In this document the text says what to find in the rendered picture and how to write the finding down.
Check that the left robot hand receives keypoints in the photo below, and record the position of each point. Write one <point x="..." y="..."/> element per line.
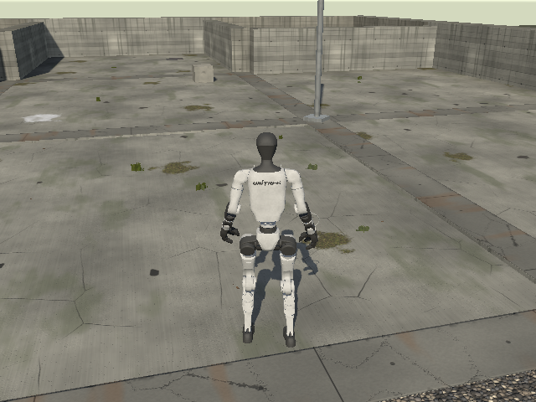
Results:
<point x="231" y="231"/>

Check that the left robot upper arm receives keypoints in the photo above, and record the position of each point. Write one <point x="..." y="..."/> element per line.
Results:
<point x="236" y="190"/>

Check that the robot left forearm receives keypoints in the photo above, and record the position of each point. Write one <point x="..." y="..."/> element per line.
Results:
<point x="228" y="219"/>

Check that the robot head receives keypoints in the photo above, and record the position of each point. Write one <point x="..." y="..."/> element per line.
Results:
<point x="266" y="144"/>

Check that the right robot upper arm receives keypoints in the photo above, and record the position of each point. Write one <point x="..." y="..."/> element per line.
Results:
<point x="293" y="176"/>

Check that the right robot hand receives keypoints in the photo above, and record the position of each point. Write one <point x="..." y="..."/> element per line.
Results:
<point x="308" y="237"/>

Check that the robot right forearm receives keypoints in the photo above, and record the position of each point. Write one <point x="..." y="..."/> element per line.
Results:
<point x="307" y="221"/>

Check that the robot right shin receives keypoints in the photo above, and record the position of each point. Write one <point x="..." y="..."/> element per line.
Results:
<point x="289" y="308"/>

